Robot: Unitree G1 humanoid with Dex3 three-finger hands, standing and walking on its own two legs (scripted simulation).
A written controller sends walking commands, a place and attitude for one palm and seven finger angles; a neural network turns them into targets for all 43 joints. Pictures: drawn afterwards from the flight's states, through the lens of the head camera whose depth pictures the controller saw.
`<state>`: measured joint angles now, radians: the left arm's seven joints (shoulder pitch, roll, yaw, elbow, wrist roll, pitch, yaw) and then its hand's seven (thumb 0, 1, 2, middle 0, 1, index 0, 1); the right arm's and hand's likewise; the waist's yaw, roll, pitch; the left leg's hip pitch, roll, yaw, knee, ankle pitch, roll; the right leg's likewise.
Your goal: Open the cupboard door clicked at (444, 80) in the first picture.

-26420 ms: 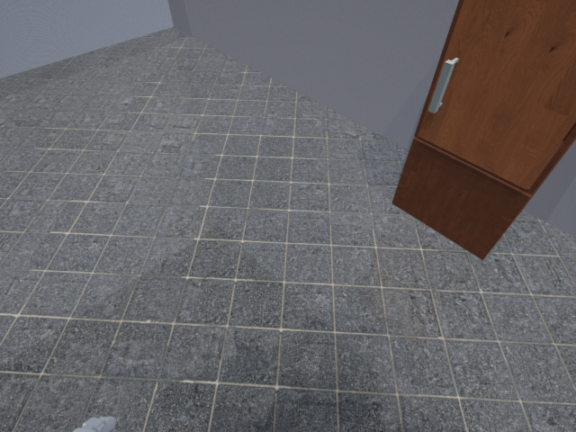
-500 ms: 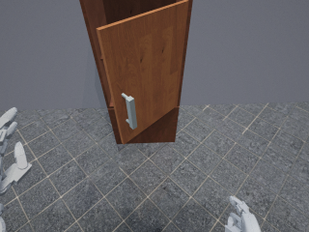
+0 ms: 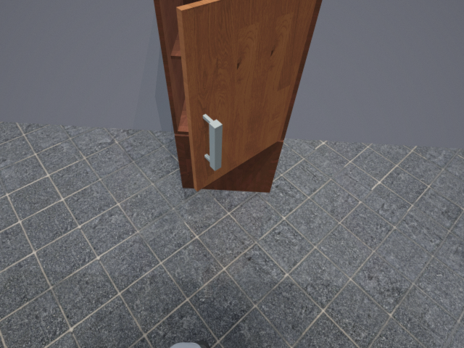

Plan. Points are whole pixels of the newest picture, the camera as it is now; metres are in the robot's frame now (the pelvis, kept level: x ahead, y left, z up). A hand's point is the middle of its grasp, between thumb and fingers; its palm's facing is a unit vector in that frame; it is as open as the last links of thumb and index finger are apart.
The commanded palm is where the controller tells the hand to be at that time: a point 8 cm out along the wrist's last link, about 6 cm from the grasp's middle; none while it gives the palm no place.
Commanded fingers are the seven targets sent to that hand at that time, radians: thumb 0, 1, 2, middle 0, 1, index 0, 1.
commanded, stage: let the arm hang, fingers relaxed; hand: left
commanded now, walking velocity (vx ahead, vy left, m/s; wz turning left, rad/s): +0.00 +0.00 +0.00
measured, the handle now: (211, 142) +0.64 +0.10 -0.11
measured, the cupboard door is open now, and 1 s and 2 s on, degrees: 42 42 42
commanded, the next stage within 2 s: look to check the result in 0.58 s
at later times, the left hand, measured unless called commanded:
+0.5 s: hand out of the picture +0.06 +0.20 -0.16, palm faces -0.01 -0.96 -0.27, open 7.4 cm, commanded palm none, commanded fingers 0.00 0.90 0.90 -0.20 -0.30 -0.20 -0.30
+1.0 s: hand out of the picture +0.05 +0.20 -0.17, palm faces -0.02 -0.96 -0.28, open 7.4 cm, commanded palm none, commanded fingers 0.00 0.90 0.90 -0.20 -0.30 -0.20 -0.30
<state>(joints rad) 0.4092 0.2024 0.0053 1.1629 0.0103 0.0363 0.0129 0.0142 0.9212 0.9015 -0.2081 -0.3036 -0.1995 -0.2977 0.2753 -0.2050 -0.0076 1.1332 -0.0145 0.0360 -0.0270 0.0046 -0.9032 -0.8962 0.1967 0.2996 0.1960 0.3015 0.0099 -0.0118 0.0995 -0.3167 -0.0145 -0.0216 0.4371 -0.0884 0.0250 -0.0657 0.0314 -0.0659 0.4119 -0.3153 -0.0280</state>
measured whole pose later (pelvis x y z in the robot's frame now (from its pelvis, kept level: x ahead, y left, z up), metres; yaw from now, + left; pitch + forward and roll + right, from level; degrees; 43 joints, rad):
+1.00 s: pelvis +0.03 -0.02 +0.00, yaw -1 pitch -2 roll +0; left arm 0.22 0.24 0.01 1.13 0.01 0.00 0.02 0.01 0.90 0.90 -0.21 -0.30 -0.20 -0.30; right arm 0.16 -0.24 -0.01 1.15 -0.01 0.01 -0.02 0.00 -0.90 -0.90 0.20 0.30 0.20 0.30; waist -0.01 0.01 0.08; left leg -0.23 -0.01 0.00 0.39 -0.12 0.00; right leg 0.02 0.03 -0.05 0.34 -0.32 -0.04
